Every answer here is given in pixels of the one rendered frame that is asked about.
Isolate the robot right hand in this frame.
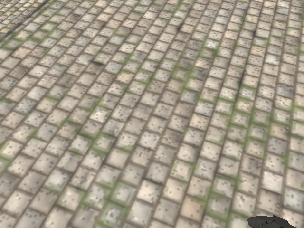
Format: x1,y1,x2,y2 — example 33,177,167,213
247,215,296,228

